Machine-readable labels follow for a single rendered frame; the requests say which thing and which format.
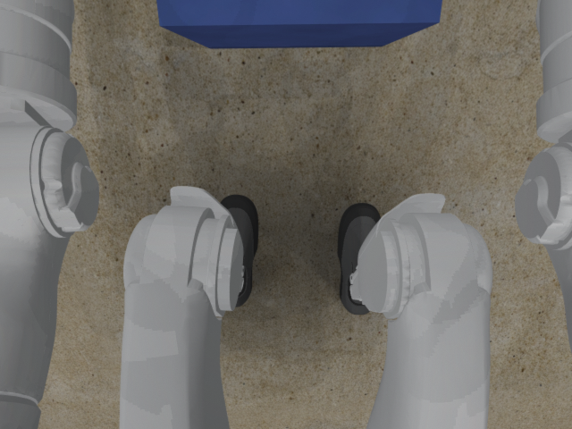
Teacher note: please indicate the robot left foot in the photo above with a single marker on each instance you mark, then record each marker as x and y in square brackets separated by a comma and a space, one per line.
[245, 216]

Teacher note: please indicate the robot right forearm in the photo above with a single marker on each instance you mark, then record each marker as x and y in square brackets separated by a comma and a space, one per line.
[554, 108]

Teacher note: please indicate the left robot upper arm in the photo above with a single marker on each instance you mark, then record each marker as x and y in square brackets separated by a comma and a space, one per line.
[47, 192]

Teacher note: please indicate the robot left thigh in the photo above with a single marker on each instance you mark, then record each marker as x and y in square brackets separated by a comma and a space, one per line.
[191, 272]

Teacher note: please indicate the right robot upper arm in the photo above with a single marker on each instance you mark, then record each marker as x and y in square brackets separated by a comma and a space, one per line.
[543, 207]

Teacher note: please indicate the robot left forearm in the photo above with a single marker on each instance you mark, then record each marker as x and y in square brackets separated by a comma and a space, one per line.
[35, 49]

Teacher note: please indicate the carton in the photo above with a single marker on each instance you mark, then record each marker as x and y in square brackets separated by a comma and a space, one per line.
[296, 23]

